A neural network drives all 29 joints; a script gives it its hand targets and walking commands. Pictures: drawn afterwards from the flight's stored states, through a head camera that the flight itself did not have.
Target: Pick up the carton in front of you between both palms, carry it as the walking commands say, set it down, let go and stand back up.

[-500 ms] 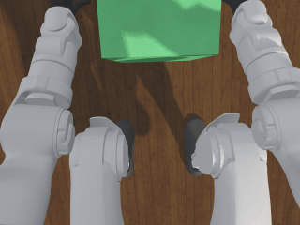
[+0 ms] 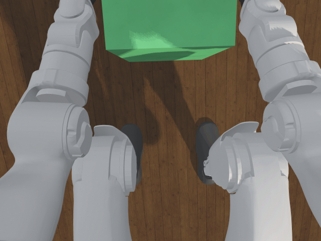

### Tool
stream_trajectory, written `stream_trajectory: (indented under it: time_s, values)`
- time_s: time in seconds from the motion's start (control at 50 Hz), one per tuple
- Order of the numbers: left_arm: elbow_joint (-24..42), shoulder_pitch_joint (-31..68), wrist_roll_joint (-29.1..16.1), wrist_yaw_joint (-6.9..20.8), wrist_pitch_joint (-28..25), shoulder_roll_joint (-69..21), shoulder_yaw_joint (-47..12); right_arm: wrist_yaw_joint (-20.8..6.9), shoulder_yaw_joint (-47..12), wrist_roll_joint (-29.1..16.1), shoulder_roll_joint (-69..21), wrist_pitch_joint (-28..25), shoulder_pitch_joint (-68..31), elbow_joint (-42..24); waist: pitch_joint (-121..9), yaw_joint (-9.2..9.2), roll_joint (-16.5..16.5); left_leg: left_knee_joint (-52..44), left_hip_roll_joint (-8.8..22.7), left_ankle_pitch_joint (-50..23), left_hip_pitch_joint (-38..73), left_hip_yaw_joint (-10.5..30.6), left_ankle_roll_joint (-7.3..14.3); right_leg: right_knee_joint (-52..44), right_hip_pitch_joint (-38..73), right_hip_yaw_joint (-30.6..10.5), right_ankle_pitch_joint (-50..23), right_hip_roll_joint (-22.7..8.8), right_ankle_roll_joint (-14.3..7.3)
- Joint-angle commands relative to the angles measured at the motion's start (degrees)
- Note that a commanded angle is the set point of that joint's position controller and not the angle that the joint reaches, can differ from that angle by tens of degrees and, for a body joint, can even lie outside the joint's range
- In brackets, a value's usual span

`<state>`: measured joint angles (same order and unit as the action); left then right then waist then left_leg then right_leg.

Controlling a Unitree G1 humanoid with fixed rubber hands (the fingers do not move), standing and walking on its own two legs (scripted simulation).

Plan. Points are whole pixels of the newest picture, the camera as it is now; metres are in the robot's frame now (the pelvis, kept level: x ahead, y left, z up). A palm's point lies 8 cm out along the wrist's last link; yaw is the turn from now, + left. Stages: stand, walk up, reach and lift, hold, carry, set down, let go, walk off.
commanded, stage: reach and lift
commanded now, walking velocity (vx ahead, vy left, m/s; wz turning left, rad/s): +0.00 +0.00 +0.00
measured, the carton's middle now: (166, 7) +0.55 +0.01 -0.24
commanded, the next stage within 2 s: none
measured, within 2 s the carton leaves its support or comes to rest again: leaves its support in 0.12 s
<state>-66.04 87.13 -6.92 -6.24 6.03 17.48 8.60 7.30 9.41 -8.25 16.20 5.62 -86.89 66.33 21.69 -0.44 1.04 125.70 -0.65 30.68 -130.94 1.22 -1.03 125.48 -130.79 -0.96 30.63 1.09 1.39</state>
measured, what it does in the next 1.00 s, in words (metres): rises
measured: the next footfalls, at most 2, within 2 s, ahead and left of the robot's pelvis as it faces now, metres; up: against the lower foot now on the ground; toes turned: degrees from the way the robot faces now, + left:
none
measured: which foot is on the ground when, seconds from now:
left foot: down 0.00-1.00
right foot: down 0.00-1.00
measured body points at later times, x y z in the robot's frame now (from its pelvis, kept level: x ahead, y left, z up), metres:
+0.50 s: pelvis +0.00 +0.00 +0.08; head +0.27 +0.01 +0.44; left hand +0.51 +0.17 +0.01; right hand +0.52 -0.13 +0.01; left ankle +0.12 +0.12 -0.33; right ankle +0.12 -0.13 -0.33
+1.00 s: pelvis +0.04 +0.00 +0.20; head +0.23 +0.01 +0.61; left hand +0.48 +0.17 +0.16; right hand +0.49 -0.13 +0.16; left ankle +0.12 +0.12 -0.33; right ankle +0.12 -0.13 -0.33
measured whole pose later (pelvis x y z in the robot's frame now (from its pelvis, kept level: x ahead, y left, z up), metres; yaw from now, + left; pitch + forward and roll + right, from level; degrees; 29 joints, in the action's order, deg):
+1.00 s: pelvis +0.04 +0.00 +0.20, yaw +2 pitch +38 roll +0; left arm -34.9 45.5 10.8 -2.9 21.7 -3.0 23.7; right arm 3.3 23.6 9.7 -3.5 21.6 -45.2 35.0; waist -13.7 0.0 0.5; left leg 87.7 -3.0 28.1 -97.1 2.9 -1.4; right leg 88.2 -96.3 -3.3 29.4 3.4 1.9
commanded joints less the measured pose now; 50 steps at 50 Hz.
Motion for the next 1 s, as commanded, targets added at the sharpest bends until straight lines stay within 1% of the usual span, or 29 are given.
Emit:
stream_trajectory:
  time_s: [0.0,0.04,0.08,0.1,0.12,0.14,0.16,0.18,0.22,0.24,0.28,0.3,0.32,0.38,0.42,0.48,0.52,0.54,0.64,0.74,0.8,0.84,0.9,0.98]
  values:
    - [16.49,29.65,-2.94,16.05,1.85,-55.98,-14.34,-15.72,-15.08,-2.50,-56.59,1.86,-30.39,-16.16,-72.95,-1.31,-0.78,-8.33,-5.54,-15.70,34.62,-4.93,0.82,-7.61,33.69,4.98,-14.47,6.15,-1.05]
    - [22.03,31.86,-5.24,16.32,2.50,-58.35,-17.04,-15.53,-18.52,-4.27,-59.52,2.82,-32.19,-21.50,-85.27,-1.48,-0.30,-7.91,-5.62,-19.63,38.82,-5.70,0.69,-7.18,40.28,5.22,-19.03,6.18,-0.92]
    - [29.78,32.52,-8.22,15.82,3.47,-62.75,-21.02,-14.75,-22.45,-6.79,-64.43,3.83,-33.39,-29.29,-103.28,-1.36,-0.11,-8.33,-6.22,-24.83,46.59,-6.39,0.34,-7.47,48.99,6.19,-24.68,6.75,-0.69]
    - [32.80,32.00,-8.33,15.43,4.16,-64.54,-21.88,-14.39,-23.03,-7.55,-66.32,4.47,-32.89,-32.28,-110.03,-1.57,-0.46,-8.48,-6.53,-27.76,49.52,-6.59,0.07,-7.49,51.82,6.40,-27.75,7.14,-0.47]
    - [34.02,30.14,-7.49,15.17,5.01,-66.14,-21.55,-14.26,-22.63,-7.49,-67.78,5.31,-31.53,-33.78,-113.16,-1.79,-0.84,-8.77,-6.84,-30.07,50.81,-6.77,-0.17,-7.74,52.71,6.42,-29.97,7.55,-0.20]
    - [34.37,28.16,-6.03,15.29,6.10,-67.36,-20.49,-14.53,-21.63,-6.56,-69.22,6.40,-29.93,-34.13,-113.75,-1.75,-0.93,-9.51,-7.15,-30.01,50.24,-7.00,-0.12,-8.55,52.22,6.44,-29.96,7.88,-0.06]
    - [32.80,25.48,-3.96,15.90,7.52,-67.83,-18.73,-14.88,-20.52,-4.62,-70.62,7.69,-27.81,-33.20,-111.24,-1.88,-1.11,-10.60,-7.45,-28.61,47.35,-7.28,-0.02,-9.73,50.60,6.30,-28.84,7.94,0.06]
    - [30.56,21.68,-2.08,16.23,8.77,-69.98,-17.79,-15.06,-20.21,-2.22,-71.75,8.87,-25.06,-31.49,-106.59,-1.39,-0.72,-11.79,-7.68,-26.37,44.46,-7.43,0.01,-11.05,47.58,6.38,-26.86,8.12,0.31]
    - [30.07,18.43,0.22,17.12,10.25,-72.21,-16.94,-15.78,-18.53,1.50,-73.37,10.36,-20.40,-30.30,-98.43,-1.07,-0.67,-14.41,-7.88,-23.00,40.89,-6.74,0.03,-13.97,41.07,6.36,-22.87,8.21,0.30]
    - [28.81,17.49,1.74,17.37,10.73,-72.51,-15.54,-16.05,-17.43,3.14,-74.10,10.93,-19.55,-29.12,-94.37,-1.23,-0.70,-15.83,-7.90,-19.73,38.44,-6.44,0.24,-15.65,38.53,6.00,-19.76,8.09,0.09]
    - [23.40,14.10,5.61,17.51,11.77,-71.95,-11.50,-16.52,-13.58,6.75,-73.78,12.03,-16.32,-24.83,-84.86,-1.08,-0.61,-19.23,-8.04,-15.19,35.54,-5.91,0.34,-18.96,33.04,5.99,-14.22,8.29,-0.03]
    - [22.08,13.19,7.19,17.58,12.13,-72.10,-9.94,-16.72,-11.76,8.23,-73.30,12.33,-15.32,-23.32,-82.10,-1.14,-0.90,-20.98,-8.15,-12.82,34.68,-5.79,0.33,-20.40,32.08,6.01,-11.65,8.41,-0.30]
    - [21.68,13.06,8.24,17.63,12.30,-72.39,-8.98,-16.87,-10.45,9.44,-73.10,12.35,-15.39,-23.17,-80.56,-0.91,-0.90,-22.56,-8.26,-11.02,34.54,-5.59,0.40,-21.67,31.62,6.21,-9.90,8.47,-0.53]
    - [18.64,13.76,11.03,17.96,12.93,-71.79,-5.73,-16.97,-5.80,12.92,-70.94,12.77,-15.01,-19.49,-76.27,0.47,-1.61,-26.44,-8.58,-4.99,33.47,-5.56,0.53,-25.74,31.21,6.29,-4.44,8.66,-1.15]
    - [19.00,15.31,11.92,18.15,13.18,-71.97,-4.89,-17.01,-3.82,14.16,-70.42,12.97,-15.67,-18.99,-76.66,1.12,-2.56,-28.67,-8.67,-2.30,34.89,-5.56,0.57,-27.94,32.36,6.19,-2.17,8.73,-1.53]
    - [20.07,16.52,12.58,18.25,13.48,-72.69,-4.63,-17.47,-4.13,14.08,-71.42,13.25,-17.56,-20.39,-81.71,0.32,-2.76,-30.82,-8.62,-2.66,40.03,-5.55,0.54,-30.03,34.84,5.86,-1.86,8.69,-1.43]
    - [20.19,15.86,12.95,18.25,13.93,-73.07,-4.41,-17.97,-5.57,13.41,-72.92,13.83,-17.92,-21.11,-84.96,-0.66,-2.08,-32.18,-8.60,-2.74,42.85,-5.74,0.61,-31.62,37.03,5.55,-1.34,8.71,-1.12]
    - [20.60,15.31,12.95,18.29,14.24,-73.67,-4.85,-18.21,-6.38,13.14,-74.09,14.27,-17.05,-21.19,-86.46,-0.77,-1.64,-32.87,-8.64,-3.65,44.32,-5.91,0.58,-32.63,38.64,5.40,-1.82,8.80,-0.92]
    - [22.68,10.41,11.58,19.25,16.31,-78.57,-8.69,-19.22,-9.65,12.18,-77.53,16.10,-11.99,-23.18,-91.64,-0.21,-1.43,-36.50,-8.75,-8.14,50.21,-5.99,0.08,-36.38,46.04,5.32,-6.25,9.03,-0.31]
    - [26.84,4.58,9.20,19.51,16.49,-81.63,-14.34,-19.46,-15.08,9.87,-80.02,16.14,-6.60,-28.24,-93.51,0.22,-1.64,-39.53,-9.03,-15.63,56.75,-5.20,-0.42,-39.31,52.47,4.82,-13.61,9.25,0.17]
    - [29.32,1.65,7.68,18.92,15.88,-82.48,-17.59,-19.20,-18.40,8.13,-81.00,15.68,-3.54,-30.73,-93.05,0.18,-1.73,-41.57,-9.27,-18.28,60.54,-4.47,-0.55,-41.07,55.66,4.31,-16.11,9.39,0.34]
    - [30.05,-0.56,7.17,18.43,15.58,-82.70,-18.89,-19.00,-19.83,7.48,-81.40,15.50,-1.16,-31.28,-91.32,0.06,-1.62,-43.35,-9.37,-18.31,62.61,-4.01,-0.54,-42.70,57.39,3.98,-16.10,9.45,0.39]
    - [29.28,-4.48,7.58,17.94,15.43,-82.79,-19.16,-18.77,-20.11,7.86,-81.71,15.45,2.93,-30.38,-86.44,-0.13,-1.40,-46.66,-9.38,-16.61,64.83,-3.37,-0.40,-46.03,59.54,3.36,-14.40,9.42,0.37]
    - [27.45,-9.83,9.01,17.70,15.24,-83.06,-17.90,-18.64,-18.91,9.43,-81.74,15.24,7.99,-28.82,-80.22,-0.23,-1.24,-51.44,-9.26,-15.04,68.43,-2.44,-0.18,-50.89,62.75,2.43,-12.62,9.27,0.17]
